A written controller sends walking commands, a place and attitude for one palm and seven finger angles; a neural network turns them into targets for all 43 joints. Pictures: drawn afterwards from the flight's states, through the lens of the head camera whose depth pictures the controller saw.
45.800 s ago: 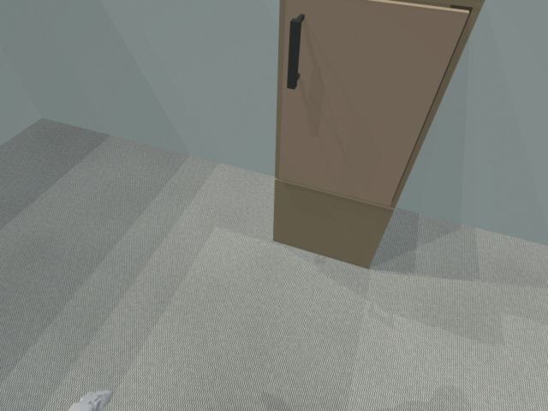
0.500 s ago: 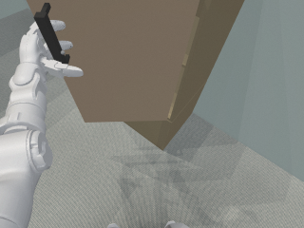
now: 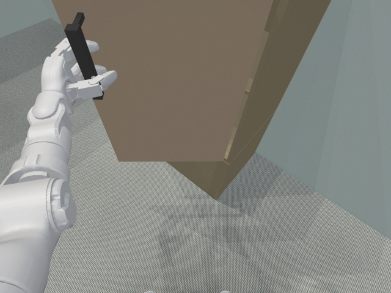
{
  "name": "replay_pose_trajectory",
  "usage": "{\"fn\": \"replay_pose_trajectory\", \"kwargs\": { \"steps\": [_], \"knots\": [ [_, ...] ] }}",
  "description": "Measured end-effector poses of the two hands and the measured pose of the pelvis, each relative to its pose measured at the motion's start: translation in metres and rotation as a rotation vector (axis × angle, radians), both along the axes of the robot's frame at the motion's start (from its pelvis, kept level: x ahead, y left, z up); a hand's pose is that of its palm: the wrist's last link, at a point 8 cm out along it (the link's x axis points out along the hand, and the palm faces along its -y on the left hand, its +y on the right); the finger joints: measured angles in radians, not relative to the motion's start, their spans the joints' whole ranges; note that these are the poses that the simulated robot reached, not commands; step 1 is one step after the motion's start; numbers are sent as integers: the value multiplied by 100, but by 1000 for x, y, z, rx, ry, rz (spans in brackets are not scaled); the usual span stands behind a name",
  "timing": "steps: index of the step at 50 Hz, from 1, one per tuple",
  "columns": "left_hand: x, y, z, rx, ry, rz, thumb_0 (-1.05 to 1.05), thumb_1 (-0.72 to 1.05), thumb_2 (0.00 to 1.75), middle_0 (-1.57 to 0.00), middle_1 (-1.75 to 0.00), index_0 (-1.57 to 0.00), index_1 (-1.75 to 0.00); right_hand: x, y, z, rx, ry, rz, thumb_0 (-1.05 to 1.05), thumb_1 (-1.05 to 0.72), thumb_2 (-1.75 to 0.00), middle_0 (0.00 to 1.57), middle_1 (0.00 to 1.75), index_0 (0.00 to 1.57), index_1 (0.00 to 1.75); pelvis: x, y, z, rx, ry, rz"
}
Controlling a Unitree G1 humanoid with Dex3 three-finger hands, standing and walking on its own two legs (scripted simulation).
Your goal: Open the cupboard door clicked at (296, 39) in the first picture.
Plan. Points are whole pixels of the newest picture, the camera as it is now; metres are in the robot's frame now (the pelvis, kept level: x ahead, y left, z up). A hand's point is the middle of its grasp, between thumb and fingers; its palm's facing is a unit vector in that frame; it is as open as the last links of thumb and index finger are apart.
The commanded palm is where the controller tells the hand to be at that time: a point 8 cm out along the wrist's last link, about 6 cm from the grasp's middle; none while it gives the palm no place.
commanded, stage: close the thumb around the handle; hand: left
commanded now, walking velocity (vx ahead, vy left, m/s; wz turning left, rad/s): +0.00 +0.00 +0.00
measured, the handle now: (89, 59) +0.56 +0.18 +0.15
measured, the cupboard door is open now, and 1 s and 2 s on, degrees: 41 67 83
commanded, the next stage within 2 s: pull the door open along its arc in 0.26 s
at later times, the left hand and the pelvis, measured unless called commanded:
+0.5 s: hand (97, 79) +0.50 +0.16 +0.15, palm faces +0.00 -1.00 +0.02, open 5.6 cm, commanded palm +0.47 +0.21 +0.15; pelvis -0.01 -0.01 +0.00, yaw +0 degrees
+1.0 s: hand (114, 140) +0.35 +0.11 +0.15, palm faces +0.08 -0.99 +0.12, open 6.3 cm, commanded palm +0.29 +0.18 +0.15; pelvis +0.00 -0.02 +0.02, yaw -1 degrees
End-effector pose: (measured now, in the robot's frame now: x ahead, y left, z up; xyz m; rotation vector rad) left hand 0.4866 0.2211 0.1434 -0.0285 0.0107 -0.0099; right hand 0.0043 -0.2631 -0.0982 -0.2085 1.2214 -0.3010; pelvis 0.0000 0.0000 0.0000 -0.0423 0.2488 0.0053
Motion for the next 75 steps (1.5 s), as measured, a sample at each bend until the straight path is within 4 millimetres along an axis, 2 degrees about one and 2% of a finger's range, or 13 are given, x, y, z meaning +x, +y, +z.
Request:
{"fn": "replay_pose_trajectory", "kwargs": {
  "steps": [7,11,22,29,35,42,45,50,56,61,66,71,75],
  "knots": [
    [-1,1,3,3,-20,4,1,63,78,-38,-133,-38,-132,-7,-2,-1,-2,23,1,0,-90,-90,21,30,20,30,-3,-1,-1,0,0,4],
    [-1,-6,3,10,-15,-19,1,74,83,-38,-134,-39,-133,-15,-3,-1,-5,39,-7,0,-90,-90,21,30,20,30,-4,-2,-1,-1,1,6],
    [-4,-8,4,7,-10,12,1,75,82,-34,-135,-37,-134,-33,-6,-1,2,59,-33,0,-90,-90,21,30,20,30,-7,-6,0,2,-8,-1],
    [-15,-9,3,18,-28,6,1,75,80,-35,-135,-36,-135,-30,-8,-2,11,40,-41,0,-90,-90,21,30,20,30,-4,-7,2,7,-17,-13],
    [-40,-11,2,15,-46,-11,1,74,77,-36,-135,-36,-135,-4,-9,-1,30,-41,-39,0,-90,-90,21,30,20,30,2,-9,6,14,-52,-26],
    [-90,-22,0,12,-75,-56,1,72,74,-37,-135,-33,-133,57,-8,11,54,-237,5,1,-90,-90,21,30,20,30,8,-11,12,22,-115,-33],
    [-117,-33,0,-6,-80,-42,1,71,73,-37,-135,-33,-131,89,-5,19,69,-337,45,1,-90,-90,20,30,20,30,8,-12,14,25,-142,-34],
    [-159,-57,-2,-91,-70,95,3,68,72,-36,-136,-34,-127,142,8,36,104,-475,138,1,-90,-90,20,30,20,30,4,-16,16,34,-183,-24],
    [-198,-87,2,-72,-32,211,3,66,71,-35,-131,-34,-129,185,24,59,146,-574,226,1,-90,-90,20,30,20,30,2,-26,19,43,-224,-15],
    [-225,-111,6,-51,5,267,4,65,70,-35,-128,-35,-130,198,29,65,174,-585,256,1,-90,-90,20,30,20,30,5,-36,21,45,-256,-7],
    [-240,-128,7,-48,16,323,4,65,71,-35,-126,-35,-131,195,23,57,175,-530,273,1,-90,-90,21,30,20,30,7,-45,21,46,-276,10],
    [-246,-139,8,-14,6,390,3,65,75,-34,-127,-33,-131,185,11,40,164,-453,291,1,-90,-90,21,30,20,30,3,-51,20,50,-287,37],
    [-240,-143,8,35,-10,407,2,69,79,-34,-129,-33,-132,175,3,27,150,-394,295,1,-90,-90,20,30,20,30,-1,-54,19,56,-291,56]
  ]
}}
